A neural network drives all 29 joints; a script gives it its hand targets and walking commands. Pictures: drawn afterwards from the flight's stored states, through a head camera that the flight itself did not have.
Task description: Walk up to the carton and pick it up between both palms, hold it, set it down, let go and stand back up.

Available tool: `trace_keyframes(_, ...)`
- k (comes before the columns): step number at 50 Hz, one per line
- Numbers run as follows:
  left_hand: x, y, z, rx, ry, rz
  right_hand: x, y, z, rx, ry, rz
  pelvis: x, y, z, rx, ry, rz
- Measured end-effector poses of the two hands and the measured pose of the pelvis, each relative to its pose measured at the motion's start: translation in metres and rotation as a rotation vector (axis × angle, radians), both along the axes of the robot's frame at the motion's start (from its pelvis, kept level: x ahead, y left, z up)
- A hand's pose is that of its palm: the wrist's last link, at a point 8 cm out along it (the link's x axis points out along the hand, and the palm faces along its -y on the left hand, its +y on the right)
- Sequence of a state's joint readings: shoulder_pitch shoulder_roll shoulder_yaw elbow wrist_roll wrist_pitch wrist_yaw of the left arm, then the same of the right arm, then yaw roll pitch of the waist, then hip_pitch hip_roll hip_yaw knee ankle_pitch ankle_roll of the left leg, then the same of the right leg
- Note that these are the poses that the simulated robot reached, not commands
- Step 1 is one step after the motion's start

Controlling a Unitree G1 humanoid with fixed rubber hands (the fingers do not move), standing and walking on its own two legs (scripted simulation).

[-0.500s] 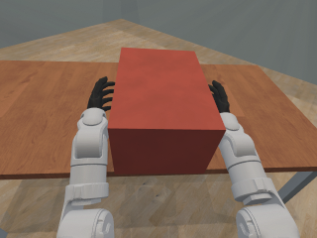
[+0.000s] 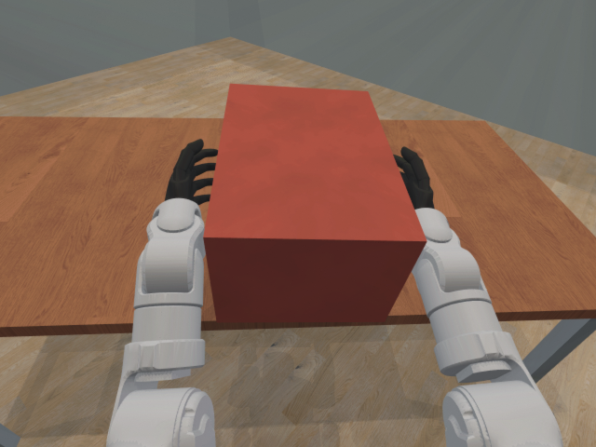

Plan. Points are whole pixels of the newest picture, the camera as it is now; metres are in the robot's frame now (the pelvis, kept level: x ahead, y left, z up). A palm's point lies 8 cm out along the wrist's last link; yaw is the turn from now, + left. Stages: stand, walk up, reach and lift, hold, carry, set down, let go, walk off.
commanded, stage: hold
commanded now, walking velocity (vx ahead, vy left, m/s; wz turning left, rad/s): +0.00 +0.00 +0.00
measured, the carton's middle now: (301, 193) +0.39 +0.00 +0.18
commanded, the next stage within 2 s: none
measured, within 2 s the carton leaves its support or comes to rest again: neither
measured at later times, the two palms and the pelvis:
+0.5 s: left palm (182, 206) +0.36 +0.15 +0.18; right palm (412, 212) +0.36 -0.15 +0.17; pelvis +0.00 +0.00 +0.00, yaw +0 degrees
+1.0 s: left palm (182, 206) +0.36 +0.15 +0.18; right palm (411, 211) +0.36 -0.15 +0.17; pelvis +0.00 +0.00 +0.00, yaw +0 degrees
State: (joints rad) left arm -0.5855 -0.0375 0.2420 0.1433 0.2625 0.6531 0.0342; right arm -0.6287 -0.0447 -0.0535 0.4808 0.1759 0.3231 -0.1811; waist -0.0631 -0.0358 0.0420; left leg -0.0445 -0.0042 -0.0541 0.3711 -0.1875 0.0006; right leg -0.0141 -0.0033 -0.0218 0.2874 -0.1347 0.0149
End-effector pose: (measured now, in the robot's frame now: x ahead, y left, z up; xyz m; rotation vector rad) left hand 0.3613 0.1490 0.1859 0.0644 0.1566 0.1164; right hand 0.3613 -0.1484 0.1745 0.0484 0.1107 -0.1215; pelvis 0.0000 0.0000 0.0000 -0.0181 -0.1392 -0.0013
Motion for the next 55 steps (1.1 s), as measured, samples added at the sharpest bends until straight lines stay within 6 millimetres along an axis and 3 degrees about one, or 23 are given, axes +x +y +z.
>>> trace_keyframes(7,0.005,0.000,-0.007,-0.013,0.045,0.007,0.006,0.000,-0.008,-0.013,0.044,0.008,-0.001,-0.002,0.001,0.005,0.000,0.004)
trace_keyframes(25,-0.002,0.003,-0.007,-0.006,0.015,-0.008,-0.003,0.002,-0.005,-0.006,0.015,-0.003,0.002,0.001,0.000,-0.002,-0.013,0.004)
trace_keyframes(36,0.002,0.002,0.001,0.000,0.000,-0.002,0.001,0.002,0.002,-0.005,0.000,-0.001,0.000,0.002,0.000,-0.001,-0.006,0.000)
trace_keyframes(46,0.001,0.003,-0.010,-0.007,0.032,-0.001,0.001,0.002,-0.007,-0.016,0.032,0.004,0.001,0.001,0.000,0.000,-0.012,0.001)
trace_keyframes(55,-0.002,0.001,-0.004,-0.008,-0.004,-0.001,-0.002,0.001,-0.002,-0.007,-0.004,-0.002,0.002,0.001,0.000,-0.003,-0.009,0.008)
